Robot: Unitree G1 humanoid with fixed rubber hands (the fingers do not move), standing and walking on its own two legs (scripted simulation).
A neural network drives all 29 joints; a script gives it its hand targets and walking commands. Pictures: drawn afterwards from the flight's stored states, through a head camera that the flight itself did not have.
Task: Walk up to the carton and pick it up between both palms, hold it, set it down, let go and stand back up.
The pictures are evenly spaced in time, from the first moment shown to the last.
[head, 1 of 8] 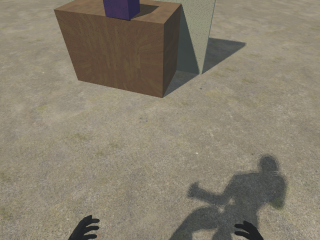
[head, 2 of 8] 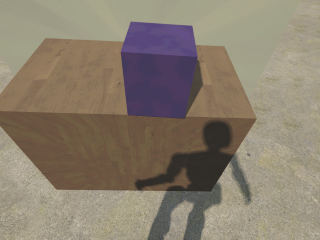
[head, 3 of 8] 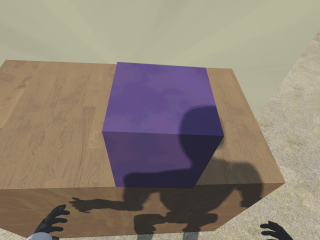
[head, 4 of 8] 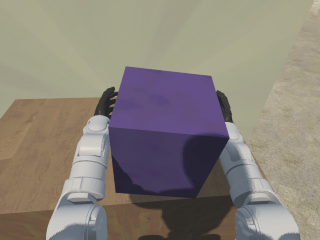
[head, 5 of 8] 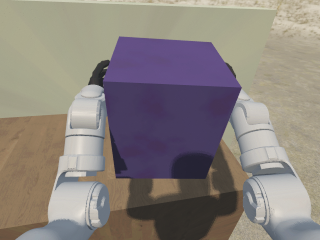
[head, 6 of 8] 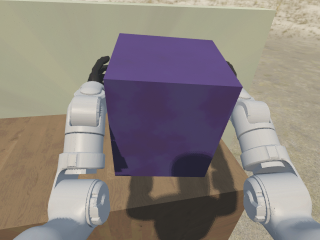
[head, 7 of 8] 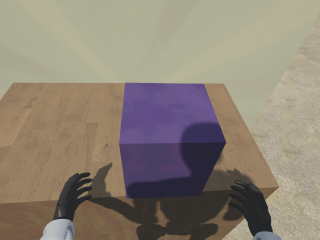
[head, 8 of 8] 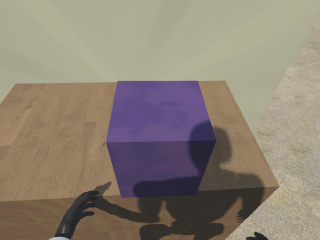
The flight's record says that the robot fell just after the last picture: no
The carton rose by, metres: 0.21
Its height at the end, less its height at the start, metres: +0.00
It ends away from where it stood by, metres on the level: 0.02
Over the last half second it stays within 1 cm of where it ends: yes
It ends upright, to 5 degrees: yes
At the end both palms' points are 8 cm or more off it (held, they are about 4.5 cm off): yes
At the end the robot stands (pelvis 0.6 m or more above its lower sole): yes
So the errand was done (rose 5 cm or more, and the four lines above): yes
